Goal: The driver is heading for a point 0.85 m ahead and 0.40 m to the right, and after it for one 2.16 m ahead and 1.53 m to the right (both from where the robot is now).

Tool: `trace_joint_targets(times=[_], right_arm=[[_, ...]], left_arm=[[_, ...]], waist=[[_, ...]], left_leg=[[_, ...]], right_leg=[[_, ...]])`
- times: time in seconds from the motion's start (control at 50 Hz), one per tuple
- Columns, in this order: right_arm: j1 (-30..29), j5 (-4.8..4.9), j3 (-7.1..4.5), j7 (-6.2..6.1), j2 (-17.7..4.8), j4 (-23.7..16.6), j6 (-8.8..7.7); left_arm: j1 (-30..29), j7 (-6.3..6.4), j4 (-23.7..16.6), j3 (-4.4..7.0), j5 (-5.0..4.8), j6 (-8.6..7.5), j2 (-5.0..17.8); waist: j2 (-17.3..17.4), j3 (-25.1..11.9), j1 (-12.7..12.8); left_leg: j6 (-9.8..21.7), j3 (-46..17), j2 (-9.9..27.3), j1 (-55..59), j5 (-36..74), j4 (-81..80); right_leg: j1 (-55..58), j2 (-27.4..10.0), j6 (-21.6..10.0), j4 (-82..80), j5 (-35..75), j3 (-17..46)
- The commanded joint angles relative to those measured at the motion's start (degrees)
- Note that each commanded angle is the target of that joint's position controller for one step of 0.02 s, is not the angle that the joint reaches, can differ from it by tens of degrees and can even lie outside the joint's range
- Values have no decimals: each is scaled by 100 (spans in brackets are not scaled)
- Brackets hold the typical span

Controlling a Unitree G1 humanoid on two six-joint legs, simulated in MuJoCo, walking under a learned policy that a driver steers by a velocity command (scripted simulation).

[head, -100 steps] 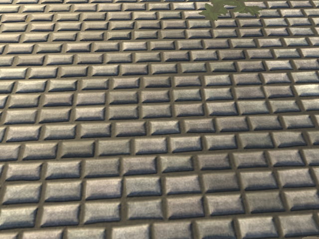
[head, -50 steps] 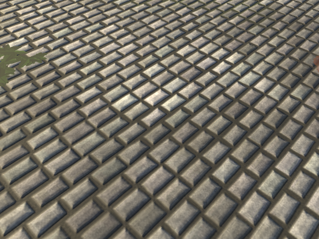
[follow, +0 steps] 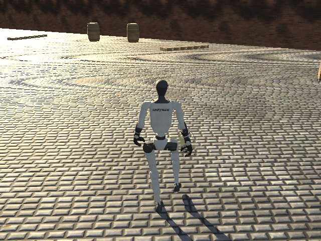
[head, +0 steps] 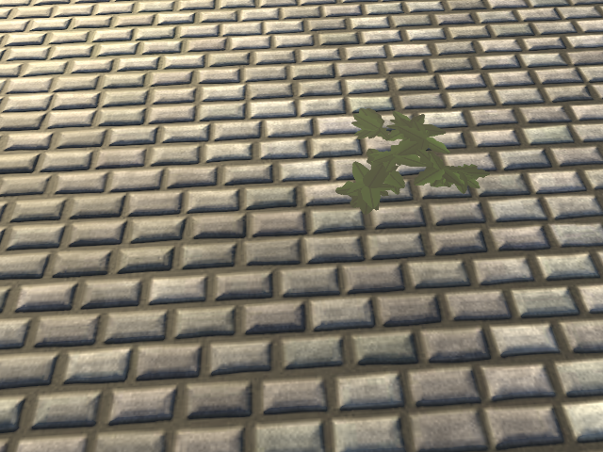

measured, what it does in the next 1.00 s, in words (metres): walks ahead, turning right: right foot, then left foot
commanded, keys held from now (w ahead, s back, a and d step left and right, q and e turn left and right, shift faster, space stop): w+e+shift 0.86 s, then e+shift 0.14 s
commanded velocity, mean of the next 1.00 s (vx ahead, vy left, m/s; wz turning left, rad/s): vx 0.96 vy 0.00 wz -0.79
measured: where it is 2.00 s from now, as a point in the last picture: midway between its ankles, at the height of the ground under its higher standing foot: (463, 212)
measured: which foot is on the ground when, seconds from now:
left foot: down 0.00-0.18, up 0.20-0.60, down 0.62-1.00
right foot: up 0.00-0.18, down 0.20-0.62, up 0.64-1.00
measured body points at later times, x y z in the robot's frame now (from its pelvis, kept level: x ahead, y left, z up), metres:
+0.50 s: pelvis +0.49 -0.07 +0.01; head +0.51 -0.08 +0.46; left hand +0.51 +0.22 -0.12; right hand +0.68 -0.34 -0.04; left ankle +0.74 +0.05 -0.67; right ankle +0.36 -0.08 -0.73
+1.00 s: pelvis +0.91 -0.24 -0.02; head +0.94 -0.27 +0.43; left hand +1.27 -0.31 -0.06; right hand +0.66 -0.37 -0.14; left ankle +0.83 +0.00 -0.72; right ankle +1.01 -0.41 -0.70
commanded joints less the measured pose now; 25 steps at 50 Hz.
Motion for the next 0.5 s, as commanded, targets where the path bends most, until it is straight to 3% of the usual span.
trace_joint_targets(times=[0.02,0.06,0.08,0.14,0.16,0.18,0.2,0.22,0.24,0.26,0.28,0.3,0.32,0.36,0.38,0.42,0.46,0.5], right_arm=[[-77,51,-118,32,-620,-261,-298],[128,62,-95,-24,-674,-106,-368],[119,47,-90,-65,-721,-79,-372],[-65,-87,-160,-302,-1021,-110,-277],[-228,-174,-198,-381,-1111,-147,-173],[-573,-246,-238,-433,-1224,-261,-71],[-1207,-214,-303,-449,-1382,-392,13],[-1443,-317,-15,-308,-322,-576,-110],[-722,-21,125,-216,12,-1061,-215],[-937,-116,190,-180,-402,-1146,-353],[-1283,-179,167,-121,-629,-1129,-398],[-1207,-237,202,-97,-590,-1169,-379],[-1332,-346,232,-86,-561,-1227,-259],[-1350,-409,315,-53,-403,-1278,9],[-1652,-381,358,-19,-385,-1485,51],[-2457,-239,427,28,-298,-1782,26],[-2856,-126,475,53,-138,-1895,3],[-2965,-67,443,26,-204,-1945,-18]], left_arm=[[-464,-114,-269,66,-164,-32,321],[-730,-163,-279,64,-216,-79,310],[-647,-173,-178,100,-236,-91,421],[-71,-164,121,225,-151,-39,817],[674,-136,360,320,-134,2,1039],[1817,-101,724,443,-134,35,1276],[3130,-32,1052,604,-137,57,1476],[3106,36,1292,603,-152,122,1473],[2174,73,996,657,-20,117,1747],[1827,84,709,663,-51,122,1420],[1580,88,746,608,-98,126,1122],[1390,97,755,590,-86,88,1073],[1378,125,787,556,-92,10,1029],[1226,110,787,518,-132,-139,1015],[1234,100,744,572,-135,-210,1200],[1336,99,756,604,-169,-256,1141],[1537,70,793,667,-247,-256,1210],[1693,60,823,734,-264,-239,1349]], waist=[[28,532,-93],[117,486,-177],[186,324,-126],[732,-307,354],[804,-623,765],[783,-997,1341],[469,-1158,2208],[-919,-773,1618],[-1836,-1446,576],[-513,-1337,739],[526,-605,501],[660,-180,147],[767,100,9],[692,400,-245],[397,522,-192],[208,658,97],[27,445,442],[-180,158,624]], left_leg=[[-442,-105,1291,-1196,3969,-1357],[-646,168,1535,-618,4862,-1638],[-794,339,1556,-181,5671,-1554],[-1095,620,1958,873,8385,-443],[-1157,684,2059,891,9006,595],[-1190,701,2102,581,9165,2127],[-1197,859,1736,-353,7843,4836],[-1069,549,764,-2817,114,7207],[-1305,-410,460,-4934,-1384,8414],[-1139,-949,840,-5164,-665,7815],[-1013,-920,1175,-4812,-104,7070],[-1019,-800,1347,-4481,1,6504],[-1126,-781,1483,-4229,-96,6198],[-1293,-494,1722,-3668,-101,5261],[-1381,-322,1777,-3500,105,4600],[-1507,-123,1796,-3081,1070,3282],[-1473,44,1580,-2619,2108,2220],[-1375,31,1401,-2424,2457,1717]], right_leg=[[913,362,-273,-1279,1391,-561],[1135,650,-489,-1938,2061,-699],[1269,896,-539,-2149,2176,-851],[1999,1482,-698,-2270,1548,-1091],[2677,1728,-770,-2172,1089,-1149],[3646,1767,-936,-2198,732,-980],[4740,1417,-1389,-2825,542,-429],[5766,858,-1580,-1944,445,377],[6821,-272,-2765,-3024,-476,3708],[6383,-534,-2699,-4327,-1792,4643],[5228,-319,-2286,-4703,-2211,4109],[4298,-180,-2131,-4825,-1802,3781],[3615,98,-2014,-4851,-1363,3429],[2411,687,-1810,-5094,-1150,2538],[2004,751,-1878,-5245,-655,2415],[1662,992,-1709,-5335,220,2068],[1991,1132,-1394,-5202,1203,1914],[2734,994,-1246,-4935,2079,2016]])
